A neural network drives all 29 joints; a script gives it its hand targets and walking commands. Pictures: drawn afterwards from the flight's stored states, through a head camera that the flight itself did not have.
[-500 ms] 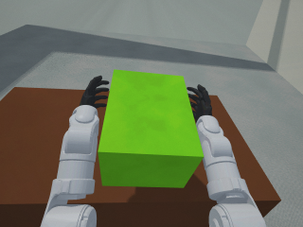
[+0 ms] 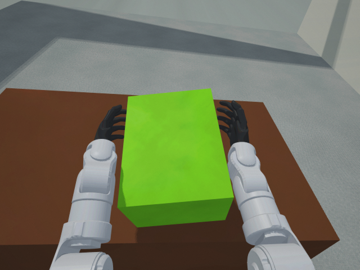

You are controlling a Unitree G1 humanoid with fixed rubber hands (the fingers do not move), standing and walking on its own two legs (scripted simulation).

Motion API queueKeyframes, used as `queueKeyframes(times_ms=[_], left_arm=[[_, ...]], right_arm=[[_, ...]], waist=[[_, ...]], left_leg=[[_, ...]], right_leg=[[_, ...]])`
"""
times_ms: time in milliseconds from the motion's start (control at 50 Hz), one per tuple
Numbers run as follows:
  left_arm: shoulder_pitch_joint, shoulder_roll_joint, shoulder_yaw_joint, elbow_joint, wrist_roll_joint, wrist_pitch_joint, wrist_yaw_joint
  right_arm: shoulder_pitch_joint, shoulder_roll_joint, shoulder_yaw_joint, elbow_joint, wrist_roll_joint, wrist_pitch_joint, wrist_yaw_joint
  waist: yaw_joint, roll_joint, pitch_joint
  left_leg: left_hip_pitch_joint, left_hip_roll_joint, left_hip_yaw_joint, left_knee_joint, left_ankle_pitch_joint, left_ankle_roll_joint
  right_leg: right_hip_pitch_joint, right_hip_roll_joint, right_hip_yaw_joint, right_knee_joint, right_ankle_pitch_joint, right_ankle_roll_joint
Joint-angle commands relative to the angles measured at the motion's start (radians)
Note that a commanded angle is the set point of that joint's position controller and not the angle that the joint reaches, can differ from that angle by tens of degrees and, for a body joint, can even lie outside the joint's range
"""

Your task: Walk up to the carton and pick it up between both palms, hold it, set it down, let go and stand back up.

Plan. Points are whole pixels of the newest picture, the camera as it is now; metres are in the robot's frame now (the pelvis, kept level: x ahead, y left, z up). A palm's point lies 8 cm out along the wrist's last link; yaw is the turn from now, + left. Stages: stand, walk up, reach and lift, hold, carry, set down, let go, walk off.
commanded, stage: set down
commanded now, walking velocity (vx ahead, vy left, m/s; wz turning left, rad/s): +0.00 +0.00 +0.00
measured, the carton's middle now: (174, 156) +0.35 +0.01 +0.09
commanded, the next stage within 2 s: none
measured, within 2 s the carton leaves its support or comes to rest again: neither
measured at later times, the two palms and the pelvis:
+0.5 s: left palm (109, 152) +0.35 +0.16 +0.09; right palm (234, 150) +0.36 -0.12 +0.11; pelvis +0.00 +0.00 +0.00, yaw +0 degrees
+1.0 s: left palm (116, 157) +0.37 +0.15 +0.06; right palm (235, 156) +0.37 -0.13 +0.08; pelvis +0.01 +0.00 +0.00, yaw +0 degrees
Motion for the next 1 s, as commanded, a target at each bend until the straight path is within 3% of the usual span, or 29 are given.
queueKeyframes(times_ms=[0, 80, 120, 160, 180, 200, 220, 260, 300, 320, 340, 380, 460, 480, 500, 520, 600, 640, 660, 680, 700, 720, 760, 800, 840, 920, 940, 960, 980], left_arm=[[-0.639, -0.61, -0.418, -0.256, -0.131, -0.161, -0.152], [-0.631, -0.622, -0.431, -0.256, -0.134, -0.178, -0.139], [-0.616, -0.619, -0.428, -0.218, -0.137, -0.178, -0.139], [-0.601, -0.613, -0.403, -0.186, -0.119, -0.175, -0.145], [-0.599, -0.598, -0.369, -0.145, -0.103, -0.174, -0.15], [-0.617, -0.616, -0.385, -0.148, -0.116, -0.186, -0.147], [-0.63, -0.613, -0.383, -0.162, -0.118, -0.195, -0.145], [-0.656, -0.648, -0.417, -0.16, -0.132, -0.211, -0.139], [-0.688, -0.641, -0.41, -0.175, -0.14, -0.24, -0.125], [-0.681, -0.639, -0.403, -0.145, -0.138, -0.246, -0.124], [-0.661, -0.632, -0.389, -0.106, -0.132, -0.246, -0.128], [-0.66, -0.617, -0.334, -0.055, -0.108, -0.255, -0.143], [-0.737, -0.632, -0.371, -0.079, -0.14, -0.307, -0.132], [-0.742, -0.645, -0.366, -0.036, -0.145, -0.315, -0.126], [-0.764, -0.663, -0.377, -0.06, -0.155, -0.332, -0.121], [-0.75, -0.671, -0.383, -0.061, -0.155, -0.348, -0.113], [-0.736, -0.63, -0.315, 0.039, -0.112, -0.366, -0.114], [-0.761, -0.657, -0.32, 0.034, -0.121, -0.375, -0.107], [-0.73, -0.649, -0.311, 0.073, -0.117, -0.377, -0.113], [-0.771, -0.648, -0.302, 0.073, -0.124, -0.396, -0.107], [-0.748, -0.625, -0.286, 0.103, -0.117, -0.395, -0.11], [-0.79, -0.632, -0.284, 0.099, -0.121, -0.411, -0.103], [-0.773, -0.618, -0.266, 0.118, -0.117, -0.427, -0.1], [-0.76, -0.647, -0.281, 0.114, -0.12, -0.449, -0.096], [-0.826, -0.651, -0.29, 0.118, -0.138, -0.473, -0.087], [-0.698, -0.634, -0.211, 0.21, -0.075, -0.478, -0.092], [-0.751, -0.641, -0.252, 0.172, -0.107, -0.488, -0.09], [-0.717, -0.631, -0.224, 0.209, -0.093, -0.49, -0.094], [-0.775, -0.648, -0.243, 0.192, -0.106, -0.51, -0.088]], right_arm=[[-0.511, 0.485, 0.418, -0.21, 0.009, -0.101, 0.104], [-0.468, 0.486, 0.401, -0.148, 0.0, -0.111, 0.105], [-0.498, 0.47, 0.385, -0.173, -0.011, -0.12, 0.104], [-0.467, 0.449, 0.338, -0.128, -0.024, -0.11, 0.106], [-0.452, 0.45, 0.323, -0.076, -0.045, -0.102, 0.104], [-0.471, 0.449, 0.341, -0.1, -0.038, -0.111, 0.108], [-0.482, 0.457, 0.315, -0.1, -0.044, -0.111, 0.112], [-0.469, 0.468, 0.318, -0.078, -0.059, -0.122, 0.113], [-0.494, 0.5, 0.332, -0.079, -0.055, -0.131, 0.119], [-0.463, 0.502, 0.323, -0.042, -0.064, -0.124, 0.121], [-0.462, 0.49, 0.296, -0.036, -0.082, -0.128, 0.12], [-0.476, 0.51, 0.294, -0.01, -0.089, -0.122, 0.119], [-0.49, 0.545, 0.314, 0.0, -0.104, -0.134, 0.126], [-0.549, 0.552, 0.3, -0.044, -0.108, -0.147, 0.129], [-0.533, 0.575, 0.307, -0.018, -0.12, -0.15, 0.133], [-0.499, 0.56, 0.306, -0.017, -0.114, -0.156, 0.136], [-0.474, 0.556, 0.241, 0.103, -0.148, -0.141, 0.145], [-0.484, 0.562, 0.233, 0.089, -0.146, -0.149, 0.155], [-0.511, 0.569, 0.233, 0.079, -0.154, -0.158, 0.155], [-0.535, 0.581, 0.237, 0.065, -0.154, -0.164, 0.155], [-0.521, 0.563, 0.23, 0.095, -0.153, -0.156, 0.159], [-0.532, 0.566, 0.209, 0.098, -0.162, -0.166, 0.162], [-0.512, 0.587, 0.217, 0.129, -0.163, -0.161, 0.165], [-0.51, 0.606, 0.219, 0.121, -0.171, -0.182, 0.163], [-0.518, 0.603, 0.196, 0.14, -0.183, -0.188, 0.169], [-0.496, 0.602, 0.204, 0.169, -0.191, -0.194, 0.17], [-0.48, 0.595, 0.204, 0.167, -0.176, -0.195, 0.168], [-0.482, 0.609, 0.207, 0.185, -0.183, -0.189, 0.167], [-0.486, 0.605, 0.198, 0.191, -0.191, -0.196, 0.17]], waist=[[-0.059, 0.129, -0.546], [-0.069, 0.149, -0.493], [-0.07, 0.129, -0.493], [-0.081, 0.143, -0.441], [-0.08, 0.118, -0.389], [-0.073, 0.112, -0.422], [-0.073, 0.135, -0.438], [-0.095, 0.138, -0.451], [-0.065, 0.144, -0.506], [-0.071, 0.126, -0.485], [-0.084, 0.117, -0.468], [-0.056, 0.068, -0.399], [-0.06, 0.08, -0.471], [-0.057, 0.091, -0.505], [-0.06, 0.078, -0.526], [-0.062, 0.107, -0.542], [-0.043, 0.108, -0.435], [-0.055, 0.104, -0.471], [-0.034, 0.1, -0.467], [-0.037, 0.076, -0.512], [-0.034, 0.093, -0.474], [-0.044, 0.112, -0.507], [-0.02, 0.084, -0.477], [-0.034, 0.097, -0.532], [-0.057, 0.109, -0.583], [-0.001, 0.081, -0.477], [-0.031, 0.09, -0.518], [-0.012, 0.084, -0.474], [-0.034, 0.094, -0.544]], left_leg=[[-0.027, -0.003, 0.037, -0.035, 0.598, -0.096], [0.008, 0.003, 0.029, -0.026, 0.655, -0.12], [0.008, 0.005, 0.038, -0.023, 0.643, -0.122], [0.0, 0.005, 0.041, -0.042, 0.594, -0.117], [-0.013, 0.008, 0.047, -0.059, 0.564, -0.116], [-0.022, 0.012, 0.047, -0.049, 0.556, -0.114], [-0.034, 0.004, 0.048, -0.055, 0.542, -0.11], [-0.002, 0.014, 0.038, -0.047, 0.571, -0.125], [-0.017, 0.009, 0.046, -0.035, 0.602, -0.124], [-0.017, 0.01, 0.048, -0.042, 0.586, -0.123], [-0.047, 0.009, 0.05, -0.059, 0.536, -0.12], [-0.104, 0.005, 0.065, -0.091, 0.438, -0.089], [-0.142, 0.005, 0.067, -0.094, 0.429, -0.084], [-0.165, -0.003, 0.066, -0.102, 0.391, -0.089], [-0.141, 0.006, 0.054, -0.09, 0.44, -0.091], [-0.123, 0.004, 0.058, -0.079, 0.47, -0.099], [-0.174, 0.009, 0.072, -0.117, 0.374, -0.088], [-0.161, 0.011, 0.068, -0.106, 0.388, -0.095], [-0.178, 0.008, 0.07, -0.118, 0.368, -0.084], [-0.194, 0.011, 0.072, -0.11, 0.371, -0.087], [-0.219, 0.009, 0.079, -0.119, 0.345, -0.075], [-0.225, 0.01, 0.074, -0.119, 0.35, -0.088], [-0.249, 0.009, 0.081, -0.129, 0.323, -0.074], [-0.223, 0.012, 0.079, -0.101, 0.401, -0.082], [-0.202, 0.021, 0.07, -0.091, 0.414, -0.098], [-0.263, 0.012, 0.089, -0.115, 0.387, -0.084], [-0.246, 0.012, 0.079, -0.107, 0.394, -0.084], [-0.263, 0.012, 0.086, -0.113, 0.382, -0.077], [-0.256, 0.018, 0.077, -0.102, 0.393, -0.088]], right_leg=[[0.302, 0.007, -0.058, 0.053, 0.323, 0.01], [0.268, 0.017, -0.062, 0.032, 0.298, 0.001], [0.263, 0.018, -0.059, 0.019, 0.296, 0.002], [0.255, 0.017, -0.063, 0.015, 0.244, 0.001], [0.255, 0.014, -0.067, 0.006, 0.218, 0.002], [0.25, 0.015, -0.064, 0.015, 0.222, 0.003], [0.252, 0.012, -0.064, 0.008, 0.216, -0.002], [0.215, 0.019, -0.072, 0.008, 0.203, -0.003], [0.227, 0.013, -0.057, 0.014, 0.244, -0.008], [0.23, 0.012, -0.057, 0.01, 0.234, -0.004], [0.254, 0.012, -0.059, 0.007, 0.236, -0.001], [0.281, 0.002, -0.055, 0.007, 0.219, 0.007], [0.294, -0.001, -0.045, 0.03, 0.241, 0.017], [0.293, -0.003, -0.042, 0.031, 0.232, 0.016], [0.29, 0.003, -0.044, 0.037, 0.248, 0.011], [0.276, 0.008, -0.046, 0.038, 0.259, 0.007], [0.27, 0.0, -0.035, 0.021, 0.197, 0.005], [0.264, 0.005, -0.04, 0.031, 0.191, 0.007], [0.267, 0.002, -0.038, 0.024, 0.191, 0.009], [0.294, 0.002, -0.031, 0.032, 0.218, 0.006], [0.293, -0.006, -0.036, 0.033, 0.198, 0.01], [0.286, -0.002, -0.038, 0.038, 0.2, 0.011], [0.298, -0.009, -0.025, 0.046, 0.205, 0.016], [0.299, -0.005, -0.031, 0.055, 0.281, 0.013], [0.263, 0.0, -0.033, 0.055, 0.247, 0.01], [0.313, -0.005, -0.021, 0.061, 0.271, 0.011], [0.298, -0.008, -0.024, 0.06, 0.273, 0.015], [0.29, -0.01, -0.019, 0.062, 0.267, 0.018], [0.287, -0.003, -0.023, 0.064, 0.265, 0.01]])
